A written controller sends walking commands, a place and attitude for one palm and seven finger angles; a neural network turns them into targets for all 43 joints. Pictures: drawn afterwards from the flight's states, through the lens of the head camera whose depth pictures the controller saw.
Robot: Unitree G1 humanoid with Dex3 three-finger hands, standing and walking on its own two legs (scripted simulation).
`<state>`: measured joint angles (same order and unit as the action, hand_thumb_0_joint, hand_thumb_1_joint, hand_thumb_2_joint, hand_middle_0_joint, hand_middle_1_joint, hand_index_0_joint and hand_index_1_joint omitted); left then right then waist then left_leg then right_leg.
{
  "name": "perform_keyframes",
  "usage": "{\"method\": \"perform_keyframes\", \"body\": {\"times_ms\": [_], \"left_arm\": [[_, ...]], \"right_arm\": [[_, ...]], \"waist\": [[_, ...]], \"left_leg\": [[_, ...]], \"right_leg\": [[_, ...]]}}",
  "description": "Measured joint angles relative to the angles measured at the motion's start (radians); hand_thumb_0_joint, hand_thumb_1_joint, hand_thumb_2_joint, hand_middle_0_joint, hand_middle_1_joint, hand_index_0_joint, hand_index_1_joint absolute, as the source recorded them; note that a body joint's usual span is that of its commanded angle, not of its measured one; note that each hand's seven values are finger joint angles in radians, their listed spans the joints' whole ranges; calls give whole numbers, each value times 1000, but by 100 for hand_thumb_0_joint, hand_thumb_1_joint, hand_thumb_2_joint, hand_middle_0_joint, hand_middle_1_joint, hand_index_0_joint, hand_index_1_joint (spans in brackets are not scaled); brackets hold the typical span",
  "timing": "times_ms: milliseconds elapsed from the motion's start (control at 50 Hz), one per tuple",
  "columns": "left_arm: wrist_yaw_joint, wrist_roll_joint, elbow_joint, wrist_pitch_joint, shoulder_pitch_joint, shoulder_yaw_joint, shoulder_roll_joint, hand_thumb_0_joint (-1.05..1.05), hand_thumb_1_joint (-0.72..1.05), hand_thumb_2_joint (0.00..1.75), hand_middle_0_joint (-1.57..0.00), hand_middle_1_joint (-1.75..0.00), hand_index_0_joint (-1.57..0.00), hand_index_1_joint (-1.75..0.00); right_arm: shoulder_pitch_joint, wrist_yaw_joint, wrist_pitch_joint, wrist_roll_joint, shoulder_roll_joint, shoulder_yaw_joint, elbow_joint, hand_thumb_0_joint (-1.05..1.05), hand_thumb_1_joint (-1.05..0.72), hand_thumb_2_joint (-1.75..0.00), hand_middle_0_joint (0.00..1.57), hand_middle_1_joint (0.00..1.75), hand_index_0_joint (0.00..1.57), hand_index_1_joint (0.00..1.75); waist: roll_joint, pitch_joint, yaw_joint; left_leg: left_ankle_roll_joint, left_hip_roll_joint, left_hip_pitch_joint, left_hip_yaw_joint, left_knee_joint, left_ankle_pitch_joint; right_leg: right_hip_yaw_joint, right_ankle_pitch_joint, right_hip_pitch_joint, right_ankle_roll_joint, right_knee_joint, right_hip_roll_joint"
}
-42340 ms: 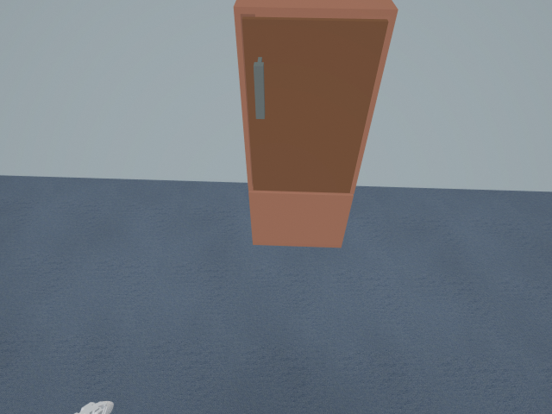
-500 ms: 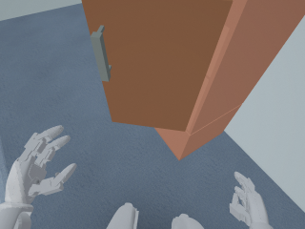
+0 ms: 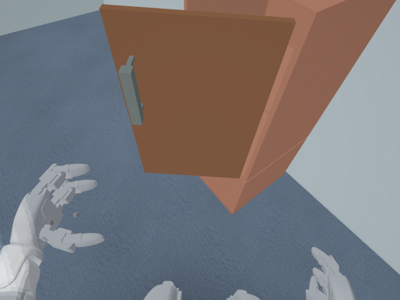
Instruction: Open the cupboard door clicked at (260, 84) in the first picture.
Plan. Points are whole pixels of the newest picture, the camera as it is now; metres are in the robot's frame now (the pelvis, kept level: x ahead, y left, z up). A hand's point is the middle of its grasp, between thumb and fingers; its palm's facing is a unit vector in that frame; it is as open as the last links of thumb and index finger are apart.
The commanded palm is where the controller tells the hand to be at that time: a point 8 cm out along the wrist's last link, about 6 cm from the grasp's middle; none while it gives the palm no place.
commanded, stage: raise the hand with hooked fingers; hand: left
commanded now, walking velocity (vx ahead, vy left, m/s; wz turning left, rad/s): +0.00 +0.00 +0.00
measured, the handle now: (134, 91) +0.54 +0.19 +0.08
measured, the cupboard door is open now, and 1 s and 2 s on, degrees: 49 49 49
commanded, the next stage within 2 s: move the hooked fingers beside the handle in 1.00 s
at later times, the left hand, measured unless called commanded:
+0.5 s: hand (46, 172) +0.30 +0.29 +0.11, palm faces +0.05 -1.00 -0.05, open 14.0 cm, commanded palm +0.27 +0.33 +0.11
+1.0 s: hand (65, 169) +0.30 +0.26 +0.11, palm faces +0.05 -1.00 -0.05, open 14.0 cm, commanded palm +0.27 +0.31 +0.11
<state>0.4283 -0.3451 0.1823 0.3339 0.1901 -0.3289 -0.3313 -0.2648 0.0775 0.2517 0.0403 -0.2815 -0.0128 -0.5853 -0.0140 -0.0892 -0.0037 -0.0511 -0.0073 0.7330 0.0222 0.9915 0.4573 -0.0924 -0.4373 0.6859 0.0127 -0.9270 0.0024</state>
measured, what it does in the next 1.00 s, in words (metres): stands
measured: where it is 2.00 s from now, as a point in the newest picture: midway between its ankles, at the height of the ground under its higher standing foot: outside the picture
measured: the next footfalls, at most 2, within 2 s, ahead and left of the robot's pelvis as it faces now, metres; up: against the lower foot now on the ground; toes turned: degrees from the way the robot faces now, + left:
none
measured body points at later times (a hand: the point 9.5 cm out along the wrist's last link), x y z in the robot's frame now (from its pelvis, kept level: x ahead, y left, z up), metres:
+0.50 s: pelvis +0.01 +0.01 +0.02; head +0.05 +0.02 +0.47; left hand +0.29 +0.34 +0.11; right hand +0.17 -0.23 -0.06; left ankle +0.02 +0.08 -0.68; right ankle +0.01 -0.12 -0.68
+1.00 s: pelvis +0.01 -0.01 +0.03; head +0.05 -0.02 +0.47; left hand +0.30 +0.31 +0.11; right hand +0.16 -0.26 -0.06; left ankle +0.02 +0.08 -0.68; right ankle +0.01 -0.12 -0.68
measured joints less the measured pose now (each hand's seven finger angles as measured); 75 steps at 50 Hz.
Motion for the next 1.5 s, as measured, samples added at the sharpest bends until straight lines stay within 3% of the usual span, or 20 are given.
{"method": "perform_keyframes", "body": {"times_ms": [120, 260, 420, 580, 840, 1140, 1500], "left_arm": [[-35, -8, -10, -31, -49, -26, -25, 0, -33, 38, -29, -109, -29, -108], [-3, 6, 82, -129, -118, -35, -49, -1, -45, 33, -29, -116, -30, -116], [13, 9, 118, -97, -195, -70, -68, -1, -49, 31, -30, -119, -30, -119], [63, -9, 236, -151, -268, -106, -114, -1, -50, 30, -30, -120, -30, -119], [34, 3, 221, -91, -232, -106, -72, -1, -50, 30, -30, -120, -31, -119], [58, -7, 279, -94, -261, -104, -72, -1, -50, 30, -30, -120, -31, -120], [79, 27, 472, -70, -455, -120, -127, -1, -50, 30, -30, -120, -30, -120]], "right_arm": [[13, -9, -8, 2, 18, -22, 35, 1, -90, -90, 20, 30, 20, 30], [17, -7, -34, 5, 25, -48, 48, 1, -90, -90, 21, 30, 20, 30], [3, 5, -41, 1, 24, -54, 12, 1, -90, -90, 21, 30, 20, 30], [-19, 16, -53, 9, 4, -46, -5, 1, -90, -90, 21, 30, 20, 30], [-24, 6, -54, 4, -4, -25, -7, 1, -90, -90, 20, 30, 20, 30], [2, 15, -55, 9, 3, -35, -10, 1, -90, -90, 20, 30, 20, 30], [-26, 17, -89, 10, -12, -25, -29, 1, -90, -90, 20, 30, 20, 30]], "waist": [[-7, -9, 5], [-20, -7, 19], [-12, 13, 20], [-18, 13, 1], [-13, 17, -6], [-25, 15, 4], [-16, 13, -27]], "left_leg": [[-7, 7, -55, 2, -43, -10], [-15, 16, -90, 5, -86, -29], [-10, 15, -125, 1, -119, -42], [-4, 12, -155, 4, -163, -60], [10, 2, -167, 9, -182, -64], [26, -2, -175, 0, -194, -70], [27, -8, -138, 7, -182, -67]], "right_leg": [[3, 16, -60, -11, 51, 5], [6, 34, -96, -19, 95, 11], [3, 47, -132, -15, 129, 8], [6, 63, -156, -9, 167, 3], [12, 61, -156, 6, 169, -7], [5, 56, -160, 21, 168, -12], [12, 57, -119, 22, 156, -18]]}}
